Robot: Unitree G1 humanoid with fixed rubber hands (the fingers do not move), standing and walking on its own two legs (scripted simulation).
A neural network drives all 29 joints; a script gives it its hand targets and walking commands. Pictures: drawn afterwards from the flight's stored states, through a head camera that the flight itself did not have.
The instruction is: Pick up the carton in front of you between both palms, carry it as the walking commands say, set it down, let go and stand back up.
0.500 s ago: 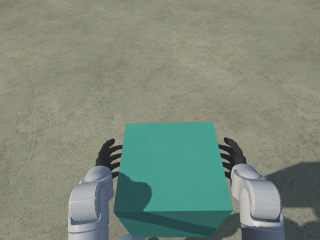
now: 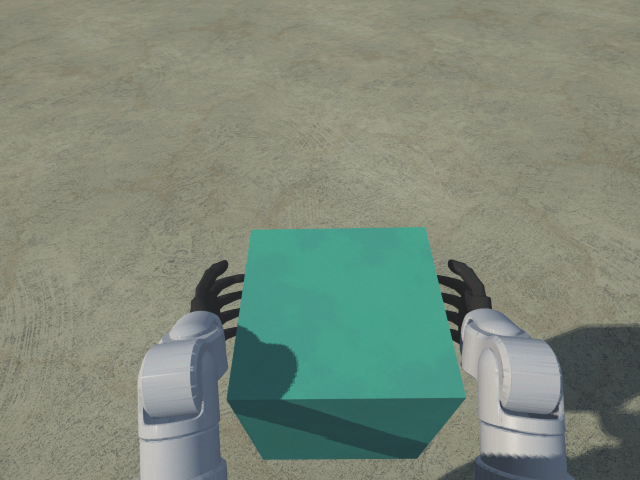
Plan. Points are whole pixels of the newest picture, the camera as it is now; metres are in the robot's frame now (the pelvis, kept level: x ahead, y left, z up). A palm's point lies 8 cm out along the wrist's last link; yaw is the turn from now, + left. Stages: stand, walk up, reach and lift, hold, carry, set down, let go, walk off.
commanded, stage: carry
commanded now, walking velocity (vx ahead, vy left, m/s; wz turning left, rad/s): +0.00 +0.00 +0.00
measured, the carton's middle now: (339, 350) +0.27 +0.00 +0.02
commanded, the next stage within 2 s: hold in 1.48 s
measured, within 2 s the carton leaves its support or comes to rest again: neither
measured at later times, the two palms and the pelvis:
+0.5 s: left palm (226, 308) +0.30 +0.14 +0.08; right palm (474, 306) +0.29 -0.16 +0.08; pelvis +0.03 -0.01 -0.01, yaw +0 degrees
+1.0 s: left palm (225, 354) +0.26 +0.14 +0.05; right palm (475, 351) +0.25 -0.16 +0.05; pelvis -0.01 -0.01 +0.00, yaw +0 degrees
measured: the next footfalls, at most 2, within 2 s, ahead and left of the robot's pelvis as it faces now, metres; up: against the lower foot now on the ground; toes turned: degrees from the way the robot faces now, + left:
none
